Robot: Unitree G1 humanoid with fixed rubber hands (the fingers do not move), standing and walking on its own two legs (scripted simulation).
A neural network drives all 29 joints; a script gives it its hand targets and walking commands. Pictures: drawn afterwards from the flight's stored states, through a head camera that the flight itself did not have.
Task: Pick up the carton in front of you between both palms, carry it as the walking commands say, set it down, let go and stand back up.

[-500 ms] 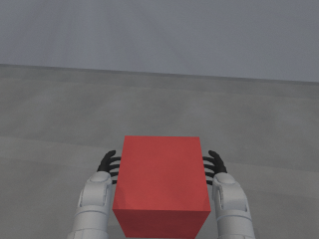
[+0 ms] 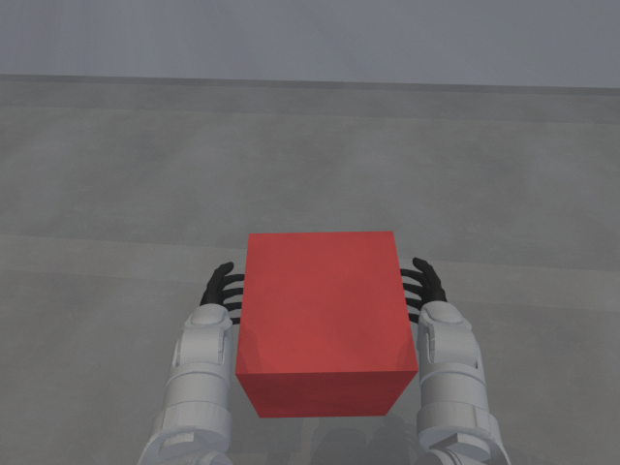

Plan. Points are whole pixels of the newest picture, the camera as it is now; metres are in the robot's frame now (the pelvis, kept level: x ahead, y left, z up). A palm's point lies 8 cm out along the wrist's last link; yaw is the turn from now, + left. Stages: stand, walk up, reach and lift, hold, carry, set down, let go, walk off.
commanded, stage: set down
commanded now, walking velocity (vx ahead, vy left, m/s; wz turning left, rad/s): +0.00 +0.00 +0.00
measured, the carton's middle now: (321, 331) +0.35 -0.03 -0.08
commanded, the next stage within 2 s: none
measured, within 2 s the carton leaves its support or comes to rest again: neither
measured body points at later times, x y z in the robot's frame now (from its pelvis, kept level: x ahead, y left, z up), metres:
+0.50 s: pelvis -0.04 +0.00 -0.10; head +0.20 -0.03 +0.28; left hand +0.41 +0.09 -0.19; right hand +0.37 -0.21 -0.19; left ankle -0.01 +0.13 -0.73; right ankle +0.06 -0.13 -0.73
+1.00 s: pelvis -0.07 +0.00 -0.23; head +0.22 -0.04 +0.11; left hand +0.46 +0.06 -0.34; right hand +0.38 -0.23 -0.34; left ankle -0.01 +0.13 -0.73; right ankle +0.06 -0.13 -0.73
